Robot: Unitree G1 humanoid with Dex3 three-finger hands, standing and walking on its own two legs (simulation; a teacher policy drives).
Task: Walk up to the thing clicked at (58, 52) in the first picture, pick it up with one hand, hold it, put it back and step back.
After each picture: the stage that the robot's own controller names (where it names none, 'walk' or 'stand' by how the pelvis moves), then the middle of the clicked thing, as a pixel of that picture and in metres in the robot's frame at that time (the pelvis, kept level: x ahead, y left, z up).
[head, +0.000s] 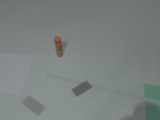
stand; (58, 47) +1.25 +0.28 -0.65
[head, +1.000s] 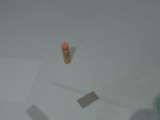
walk; (66, 53) +1.14 +0.27 -0.65
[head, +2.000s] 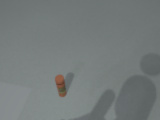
walk; (61, 86) +0.69 +0.23 -0.64
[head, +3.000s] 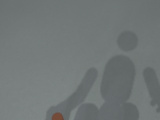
walk; out of the picture +0.40 +0.19 -0.62
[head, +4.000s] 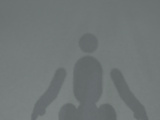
stand; out of the picture +0.35 +0.14 -0.63
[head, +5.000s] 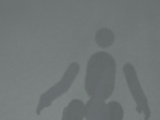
stand; out of the picture +0.34 +0.14 -0.64
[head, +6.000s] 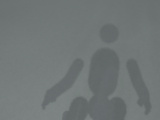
stand; out of the picture +0.30 +0.16 -0.65
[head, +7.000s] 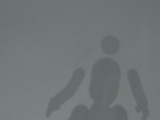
stand; out of the picture +0.32 +0.14 -0.66
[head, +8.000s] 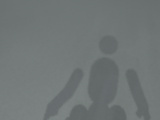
stand; out of the picture +0.32 +0.15 -0.66
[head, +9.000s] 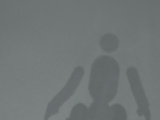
stand; out of the picture +0.31 +0.15 -0.66
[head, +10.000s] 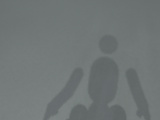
stand; out of the picture +0.31 +0.15 -0.66
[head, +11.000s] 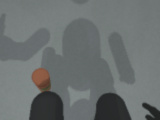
go down; (43, 82) +0.38 +0.17 -0.34
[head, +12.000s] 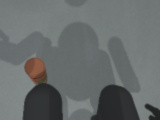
go down; (38, 74) +0.39 +0.18 -0.26
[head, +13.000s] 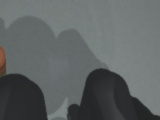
close in; out of the picture +0.37 +0.23 -0.16
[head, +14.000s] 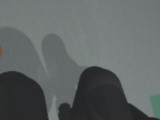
close; out of the picture +0.38 +0.23 -0.16
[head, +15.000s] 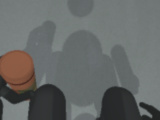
lift; (23, 81) +0.32 +0.21 -0.03
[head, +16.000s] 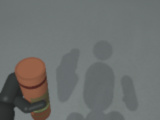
hold; (36, 94) +0.30 +0.15 +0.07
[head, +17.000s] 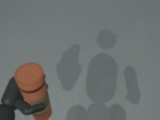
hold; (37, 96) +0.30 +0.16 +0.03
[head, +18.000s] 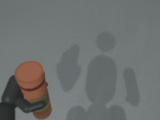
hold; (37, 94) +0.30 +0.16 +0.03
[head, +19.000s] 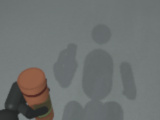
crouch; (39, 100) +0.30 +0.16 +0.00
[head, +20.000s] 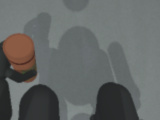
lower; (24, 63) +0.40 +0.18 -0.07
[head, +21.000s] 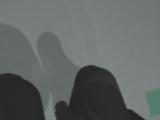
lower; out of the picture +0.39 +0.24 -0.16
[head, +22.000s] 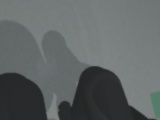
lower; out of the picture +0.38 +0.25 -0.16
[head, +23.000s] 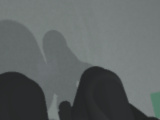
lower; out of the picture +0.38 +0.25 -0.16
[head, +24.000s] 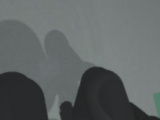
lower; out of the picture +0.36 +0.25 -0.16
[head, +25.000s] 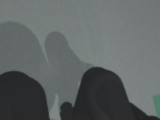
open; out of the picture +0.36 +0.25 -0.16
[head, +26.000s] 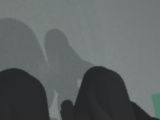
stand; out of the picture +0.36 +0.25 -0.16
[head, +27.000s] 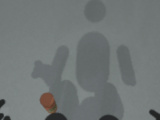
walk; (49, 104) +0.36 +0.18 -0.46
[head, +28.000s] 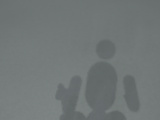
stand; out of the picture +0.33 +0.16 -0.59
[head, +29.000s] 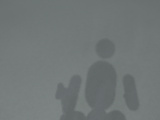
stand; out of the picture +0.33 +0.16 -0.60
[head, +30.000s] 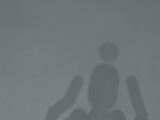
stand; out of the picture +0.33 +0.15 -0.64
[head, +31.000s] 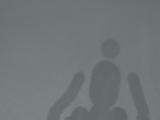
stand; out of the picture +0.34 +0.16 -0.66
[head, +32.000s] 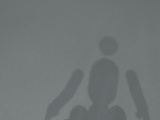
stand; out of the picture +0.31 +0.16 -0.66
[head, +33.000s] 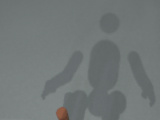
walk; (63, 117) +0.37 +0.15 -0.63
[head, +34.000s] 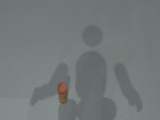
walk; (62, 93) +0.55 +0.12 -0.64
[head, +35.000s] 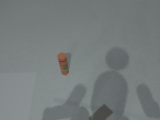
walk; (63, 64) +0.83 +0.23 -0.63
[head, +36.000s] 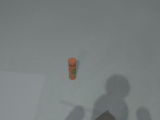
stand; (72, 69) +0.93 +0.12 -0.65
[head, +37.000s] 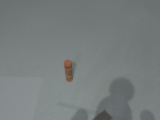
stand; (68, 71) +0.95 +0.15 -0.66
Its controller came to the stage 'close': yes
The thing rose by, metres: 0.67
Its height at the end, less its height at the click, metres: +0.00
